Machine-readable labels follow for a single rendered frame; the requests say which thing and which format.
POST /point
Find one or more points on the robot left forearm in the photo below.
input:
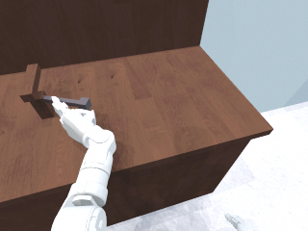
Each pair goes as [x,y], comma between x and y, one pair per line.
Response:
[90,188]

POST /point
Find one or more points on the robot right hand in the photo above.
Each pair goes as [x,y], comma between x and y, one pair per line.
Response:
[237,222]

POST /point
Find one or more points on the left robot upper arm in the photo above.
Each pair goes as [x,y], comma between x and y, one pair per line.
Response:
[81,218]

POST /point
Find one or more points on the robot left hand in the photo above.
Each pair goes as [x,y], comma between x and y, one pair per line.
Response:
[76,122]

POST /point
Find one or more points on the tap lever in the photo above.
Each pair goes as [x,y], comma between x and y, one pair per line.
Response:
[83,104]

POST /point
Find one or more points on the counter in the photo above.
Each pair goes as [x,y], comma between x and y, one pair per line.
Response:
[179,122]

